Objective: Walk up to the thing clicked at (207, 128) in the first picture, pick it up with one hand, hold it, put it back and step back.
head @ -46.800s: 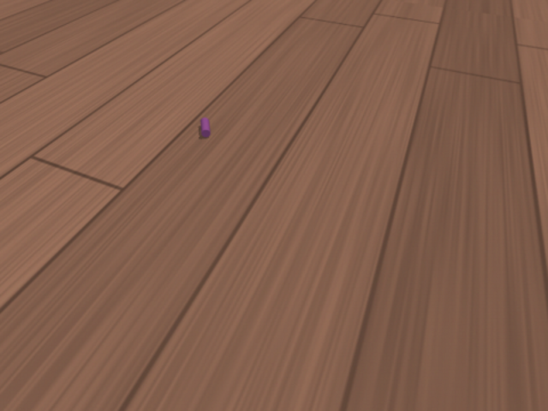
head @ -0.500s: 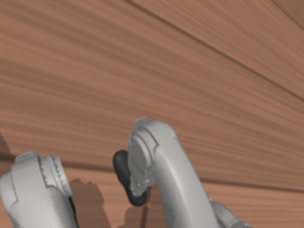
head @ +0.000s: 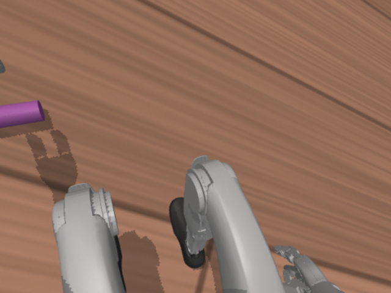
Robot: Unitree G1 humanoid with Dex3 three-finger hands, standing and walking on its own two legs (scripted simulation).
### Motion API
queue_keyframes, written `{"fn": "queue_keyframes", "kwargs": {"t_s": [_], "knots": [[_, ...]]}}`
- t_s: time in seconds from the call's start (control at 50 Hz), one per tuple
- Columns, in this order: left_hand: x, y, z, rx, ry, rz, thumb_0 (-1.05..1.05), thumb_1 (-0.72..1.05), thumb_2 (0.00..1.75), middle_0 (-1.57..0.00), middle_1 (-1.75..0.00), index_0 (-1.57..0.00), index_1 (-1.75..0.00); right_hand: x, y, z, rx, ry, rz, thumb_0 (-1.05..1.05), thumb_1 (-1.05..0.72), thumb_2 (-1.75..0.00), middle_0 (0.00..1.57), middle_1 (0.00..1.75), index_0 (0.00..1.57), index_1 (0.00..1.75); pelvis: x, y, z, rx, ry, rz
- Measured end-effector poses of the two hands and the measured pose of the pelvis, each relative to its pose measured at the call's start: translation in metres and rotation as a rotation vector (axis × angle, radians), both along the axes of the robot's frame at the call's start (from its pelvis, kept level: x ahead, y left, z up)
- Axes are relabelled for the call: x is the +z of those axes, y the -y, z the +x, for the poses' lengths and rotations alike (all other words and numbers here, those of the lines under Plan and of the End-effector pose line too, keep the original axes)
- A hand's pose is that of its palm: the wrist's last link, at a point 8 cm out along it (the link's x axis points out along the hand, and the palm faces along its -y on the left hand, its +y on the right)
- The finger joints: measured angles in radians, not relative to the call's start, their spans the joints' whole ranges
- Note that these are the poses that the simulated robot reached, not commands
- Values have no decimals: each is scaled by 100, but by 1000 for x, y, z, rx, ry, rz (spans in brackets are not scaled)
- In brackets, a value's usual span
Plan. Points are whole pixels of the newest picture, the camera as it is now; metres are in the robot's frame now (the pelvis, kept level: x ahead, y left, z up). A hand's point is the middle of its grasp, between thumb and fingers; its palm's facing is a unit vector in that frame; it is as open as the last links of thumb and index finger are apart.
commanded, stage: withdraw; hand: left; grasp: from above
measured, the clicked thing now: (11, 115) +0.53 +0.32 -0.32
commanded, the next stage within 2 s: home in 0.12 s
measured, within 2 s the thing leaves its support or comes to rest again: neither
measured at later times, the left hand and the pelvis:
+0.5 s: hand out of the picture +0.50 +0.33 -0.10, palm faces -0.38 -0.20 -0.90, open 11.6 cm; pelvis +0.02 +0.01 +0.02, yaw +0 degrees
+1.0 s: hand out of the picture +0.31 +0.26 +0.11, palm faces -0.07 -0.85 -0.52, open 7.4 cm; pelvis +0.03 +0.00 +0.21, yaw +7 degrees
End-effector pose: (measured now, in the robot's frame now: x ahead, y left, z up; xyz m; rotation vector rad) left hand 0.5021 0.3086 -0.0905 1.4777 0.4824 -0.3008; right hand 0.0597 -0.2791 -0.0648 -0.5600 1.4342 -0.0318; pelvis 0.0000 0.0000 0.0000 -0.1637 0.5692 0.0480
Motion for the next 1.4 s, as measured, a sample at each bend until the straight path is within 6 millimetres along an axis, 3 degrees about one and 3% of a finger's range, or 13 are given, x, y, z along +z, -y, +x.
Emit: {"fn": "queue_keyframes", "kwargs": {"t_s": [0.14,0.22,0.36,0.48,0.6,0.72,0.86,0.96,1.06,1.18,1.4], "knots": [[-27,-7,4,0,14,30,0,-47,98,-12,-97,-12,-97,-19,-8,-24,-33,-60,6,0,-90,-90,20,29,20,30,-19,-2,1,-7,10,-1],[-28,-10,14,9,66,40,0,-46,97,-13,-96,-14,-96,-28,-22,-33,-56,-90,41,0,-90,-90,20,29,20,30,-24,-4,4,-9,-3,-6],[3,-20,24,82,139,42,0,-33,94,-20,-83,-19,-84,-27,-38,-28,-113,-78,97,0,-90,-90,20,30,20,30,-12,-6,12,-7,-46,-4],[44,-30,5,181,93,-22,0,-3,89,-22,-63,-21,-64,-6,-37,-8,-137,-21,119,0,-90,-90,20,29,20,30,18,-8,16,4,-72,-1],[90,-29,-49,275,46,-206,0,34,87,-22,-46,-21,-48,29,-28,25,-114,45,123,0,-90,-90,20,29,20,30,62,-11,17,20,-76,18],[136,-24,-111,383,48,-399,0,66,88,-21,-36,-21,-37,71,-24,75,-58,182,122,0,-91,-90,20,29,20,30,106,-8,16,36,-44,39],[187,-11,-169,545,67,-554,1,83,89,-21,-31,-21,-32,129,-39,136,-6,412,166,0,-91,-90,20,29,20,30,157,-3,18,56,22,63],[224,6,-198,668,62,-682,1,87,90,-21,-30,-21,-31,174,-54,165,6,544,209,0,-91,-90,20,29,20,30,195,-1,24,68,72,81],[260,21,-220,790,51,-804,1,89,90,-21,-30,-21,-31,217,-63,177,2,627,235,0,-91,-90,20,29,20,30,232,1,32,76,127,96],[305,32,-240,904,33,-909,1,90,90,-21,-30,-21,-30,264,-65,178,-22,671,227,0,-90,-90,20,30,20,30,275,1,46,86,189,108],[386,46,-271,1045,13,-1037,1,90,90,-20,-30,-20,-30,333,-63,180,-63,724,187,1,-90,-90,20,29,20,30,340,-3,81,103,297,129]]}}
